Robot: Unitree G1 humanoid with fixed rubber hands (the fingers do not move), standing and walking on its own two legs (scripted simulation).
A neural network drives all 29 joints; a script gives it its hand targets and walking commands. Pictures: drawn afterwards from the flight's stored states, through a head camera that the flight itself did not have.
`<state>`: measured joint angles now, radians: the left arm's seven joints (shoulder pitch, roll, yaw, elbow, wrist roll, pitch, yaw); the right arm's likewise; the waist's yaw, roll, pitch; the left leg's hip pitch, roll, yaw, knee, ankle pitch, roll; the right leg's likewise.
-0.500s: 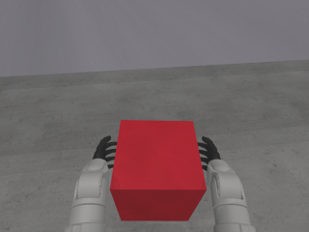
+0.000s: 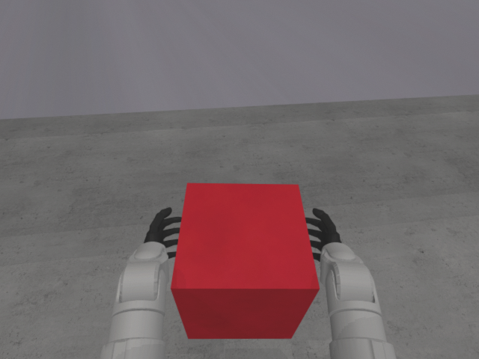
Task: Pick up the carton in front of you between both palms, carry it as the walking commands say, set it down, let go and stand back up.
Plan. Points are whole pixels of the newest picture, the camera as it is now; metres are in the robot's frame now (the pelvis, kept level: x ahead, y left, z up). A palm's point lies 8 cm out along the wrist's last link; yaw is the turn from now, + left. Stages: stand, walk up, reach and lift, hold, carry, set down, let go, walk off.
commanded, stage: carry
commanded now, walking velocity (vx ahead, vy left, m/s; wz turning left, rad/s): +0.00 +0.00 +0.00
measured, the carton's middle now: (241, 264) +0.32 +0.00 -0.04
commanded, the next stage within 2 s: hold in 0.34 s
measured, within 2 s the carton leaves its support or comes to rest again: neither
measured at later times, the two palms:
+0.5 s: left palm (161, 257) +0.28 +0.14 +0.04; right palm (339, 261) +0.28 -0.16 +0.04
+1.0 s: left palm (158, 254) +0.28 +0.14 +0.05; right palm (343, 276) +0.24 -0.16 +0.05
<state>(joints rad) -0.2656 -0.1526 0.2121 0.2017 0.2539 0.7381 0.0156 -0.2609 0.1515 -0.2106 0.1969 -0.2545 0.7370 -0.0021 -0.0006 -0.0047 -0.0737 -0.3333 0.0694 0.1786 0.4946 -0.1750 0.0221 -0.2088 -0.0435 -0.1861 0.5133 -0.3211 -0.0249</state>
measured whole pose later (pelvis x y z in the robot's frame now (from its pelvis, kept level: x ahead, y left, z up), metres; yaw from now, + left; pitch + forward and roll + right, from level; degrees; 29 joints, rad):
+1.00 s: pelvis -0.03 +0.03 +0.01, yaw -8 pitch -9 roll +0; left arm -0.31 -0.16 0.26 0.27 0.31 0.72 0.01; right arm -0.33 0.17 -0.28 0.33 -0.30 0.68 0.02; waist 0.00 -0.03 0.07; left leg -0.11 0.00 0.06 0.41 -0.14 0.03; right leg -0.04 -0.01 0.00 0.44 -0.23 0.00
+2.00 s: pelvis -0.06 +0.01 -0.15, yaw -6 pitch +39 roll -1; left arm -0.84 -0.06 0.51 0.58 0.29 0.27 -0.02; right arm -0.85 0.13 -0.48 0.59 -0.25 0.25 -0.05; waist 0.03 -0.04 -0.12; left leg -1.61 0.00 -0.03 1.30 -0.37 -0.01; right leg -1.53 0.07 -0.02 1.36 -0.51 -0.04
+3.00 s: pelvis -0.08 +0.02 -0.38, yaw -7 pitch +42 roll +1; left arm -1.48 0.24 0.36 0.84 0.04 0.29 0.10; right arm -1.48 -0.24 -0.23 0.85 0.01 0.28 -0.13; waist 0.04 -0.01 0.33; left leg -2.30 0.01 0.00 2.07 -0.51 0.00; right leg -2.20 0.09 -0.02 2.17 -0.70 -0.01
